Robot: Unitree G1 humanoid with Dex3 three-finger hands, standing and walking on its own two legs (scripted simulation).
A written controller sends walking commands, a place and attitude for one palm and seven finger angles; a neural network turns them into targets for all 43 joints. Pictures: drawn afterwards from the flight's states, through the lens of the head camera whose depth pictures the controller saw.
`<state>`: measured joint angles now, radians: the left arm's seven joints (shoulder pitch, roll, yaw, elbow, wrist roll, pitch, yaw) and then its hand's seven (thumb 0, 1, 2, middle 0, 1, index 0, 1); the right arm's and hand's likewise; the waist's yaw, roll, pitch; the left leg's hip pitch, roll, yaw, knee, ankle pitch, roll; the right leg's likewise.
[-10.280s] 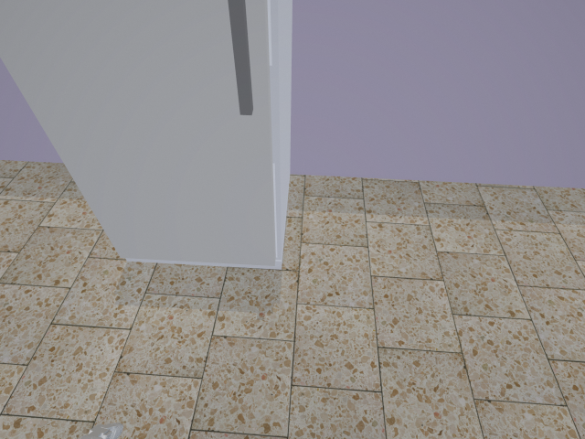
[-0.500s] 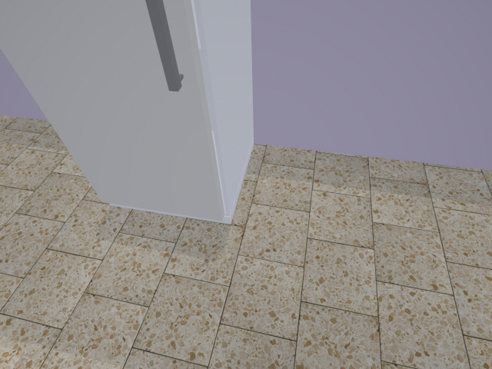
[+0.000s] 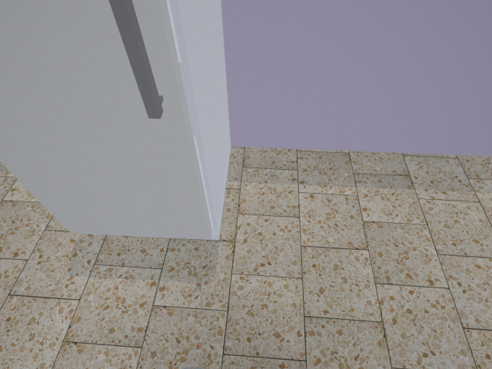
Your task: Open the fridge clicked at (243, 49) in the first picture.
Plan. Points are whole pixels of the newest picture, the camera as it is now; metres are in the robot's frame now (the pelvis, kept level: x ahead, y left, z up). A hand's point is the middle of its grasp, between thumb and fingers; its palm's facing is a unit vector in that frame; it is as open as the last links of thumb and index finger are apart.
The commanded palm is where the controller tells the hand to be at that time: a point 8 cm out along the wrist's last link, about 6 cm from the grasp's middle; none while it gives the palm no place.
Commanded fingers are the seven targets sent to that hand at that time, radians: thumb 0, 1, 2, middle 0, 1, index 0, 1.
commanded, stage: shuffle to correct the standing spot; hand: right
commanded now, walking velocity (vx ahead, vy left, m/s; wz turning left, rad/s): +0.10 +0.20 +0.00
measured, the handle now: (132, 19) +0.62 +0.26 +0.24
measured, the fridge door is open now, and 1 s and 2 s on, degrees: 0 0 0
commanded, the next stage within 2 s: come to a stop and stand still in 1.58 s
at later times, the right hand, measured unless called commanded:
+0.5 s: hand (302, 350) +0.19 -0.08 -0.17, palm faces +0.03 +0.97 -0.24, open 7.4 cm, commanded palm none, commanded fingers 0.00 -0.90 -0.90 0.20 0.30 0.20 0.30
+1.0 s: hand (250, 286) +0.30 +0.02 -0.16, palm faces -0.03 +0.97 -0.23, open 7.4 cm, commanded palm none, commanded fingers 0.00 -0.90 -0.90 0.20 0.30 0.20 0.30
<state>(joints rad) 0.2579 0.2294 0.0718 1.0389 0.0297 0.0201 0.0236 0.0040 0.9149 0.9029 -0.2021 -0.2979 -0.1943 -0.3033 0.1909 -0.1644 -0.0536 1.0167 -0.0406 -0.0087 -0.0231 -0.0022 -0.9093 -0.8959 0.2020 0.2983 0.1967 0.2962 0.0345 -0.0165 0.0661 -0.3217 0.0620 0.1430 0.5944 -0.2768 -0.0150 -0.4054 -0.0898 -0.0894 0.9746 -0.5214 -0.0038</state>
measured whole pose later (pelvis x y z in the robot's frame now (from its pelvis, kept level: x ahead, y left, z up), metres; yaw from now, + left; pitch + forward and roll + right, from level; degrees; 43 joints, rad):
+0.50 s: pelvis +0.14 +0.11 +0.00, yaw +0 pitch +1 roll +2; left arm 0.24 0.23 0.07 1.06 0.01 0.05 0.04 0.00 0.91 0.90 -0.21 -0.30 -0.20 -0.30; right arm 0.21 -0.19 -0.07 0.98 -0.04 0.01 -0.01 0.00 -0.91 -0.90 0.20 0.30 0.20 0.30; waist 0.00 -0.05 0.10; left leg -0.35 0.04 0.15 0.60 -0.27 0.01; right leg -0.38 -0.12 -0.05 1.13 -0.60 0.03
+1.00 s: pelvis +0.22 +0.23 +0.00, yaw +1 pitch +2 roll +1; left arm 0.28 0.20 0.07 1.05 0.03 0.02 0.03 0.00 0.91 0.90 -0.21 -0.30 -0.20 -0.30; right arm 0.17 -0.23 -0.07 0.96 -0.03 0.03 0.02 0.00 -0.91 -0.90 0.20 0.30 0.20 0.30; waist 0.04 -0.02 0.08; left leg -0.33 0.06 0.06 0.54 -0.20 -0.03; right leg -0.26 -0.19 -0.11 0.65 -0.40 0.08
